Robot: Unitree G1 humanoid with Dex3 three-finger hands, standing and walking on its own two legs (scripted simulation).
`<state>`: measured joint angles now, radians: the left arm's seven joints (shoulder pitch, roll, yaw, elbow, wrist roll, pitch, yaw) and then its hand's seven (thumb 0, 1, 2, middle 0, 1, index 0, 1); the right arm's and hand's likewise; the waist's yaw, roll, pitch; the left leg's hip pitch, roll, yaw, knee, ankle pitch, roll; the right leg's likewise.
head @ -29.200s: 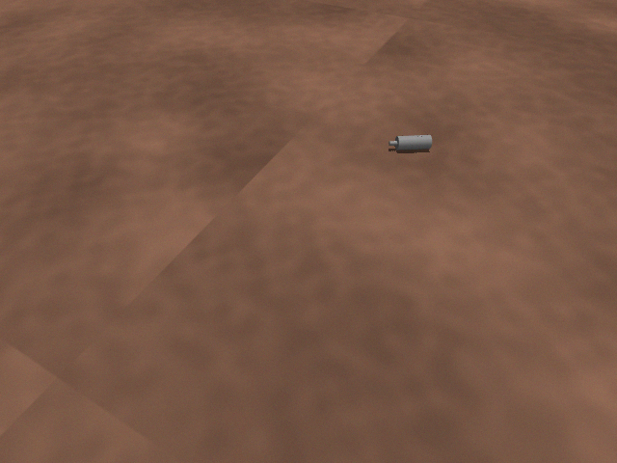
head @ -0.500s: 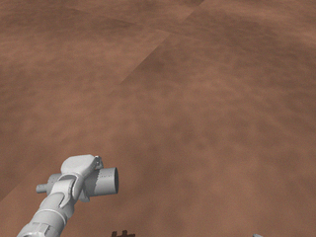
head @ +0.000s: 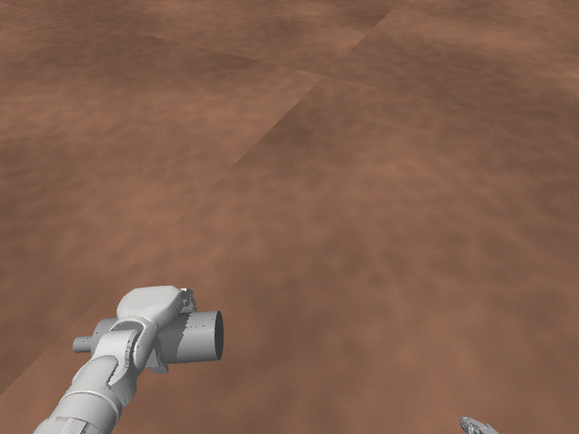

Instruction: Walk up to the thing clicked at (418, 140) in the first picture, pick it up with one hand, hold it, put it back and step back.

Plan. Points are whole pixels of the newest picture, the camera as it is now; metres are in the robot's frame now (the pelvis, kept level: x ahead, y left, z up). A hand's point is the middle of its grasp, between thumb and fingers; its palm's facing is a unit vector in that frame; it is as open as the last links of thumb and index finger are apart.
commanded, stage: hold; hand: left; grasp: from above
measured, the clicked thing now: (148, 339) +0.30 +0.25 -0.08
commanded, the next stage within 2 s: crouch in 1.28 s
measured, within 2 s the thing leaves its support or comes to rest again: neither
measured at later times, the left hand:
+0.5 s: hand (159, 343) +0.28 +0.21 -0.03, palm faces -0.46 -0.07 -0.89, open 10.5 cm
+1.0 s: hand (158, 337) +0.28 +0.21 -0.02, palm faces -0.46 -0.07 -0.88, open 10.6 cm
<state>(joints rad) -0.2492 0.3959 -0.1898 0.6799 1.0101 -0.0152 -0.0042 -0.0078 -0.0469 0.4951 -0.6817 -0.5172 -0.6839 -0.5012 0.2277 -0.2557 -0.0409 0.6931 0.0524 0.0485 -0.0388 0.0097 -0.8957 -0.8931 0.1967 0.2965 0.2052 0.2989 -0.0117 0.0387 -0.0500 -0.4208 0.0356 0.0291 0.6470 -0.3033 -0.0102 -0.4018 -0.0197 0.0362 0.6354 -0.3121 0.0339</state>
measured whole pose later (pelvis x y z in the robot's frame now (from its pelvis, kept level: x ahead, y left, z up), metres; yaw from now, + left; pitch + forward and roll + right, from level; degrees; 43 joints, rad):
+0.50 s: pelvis -0.01 +0.00 +0.01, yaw +0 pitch +1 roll +0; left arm -0.22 0.40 -0.20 0.61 0.99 -0.02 -0.05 -0.01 -0.05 0.48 -0.67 -0.57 -0.67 -0.55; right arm 0.20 -0.26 -0.03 0.68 0.06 0.06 -0.06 0.01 -0.90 -0.89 0.20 0.30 0.20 0.30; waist 0.00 0.05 -0.02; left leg -0.34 0.03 0.03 0.56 -0.24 -0.01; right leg -0.33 -0.02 0.04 0.57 -0.26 0.03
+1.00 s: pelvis -0.01 +0.00 +0.01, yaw +0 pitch +1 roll +0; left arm -0.22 0.40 -0.21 0.58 0.99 -0.01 -0.08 -0.01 -0.07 0.52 -0.66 -0.59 -0.66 -0.58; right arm 0.18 -0.25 -0.02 0.67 0.07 0.07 -0.06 0.01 -0.90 -0.90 0.20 0.30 0.20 0.30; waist 0.01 0.04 0.00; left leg -0.28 0.03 0.04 0.50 -0.23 -0.01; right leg -0.28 -0.02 0.04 0.51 -0.25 0.03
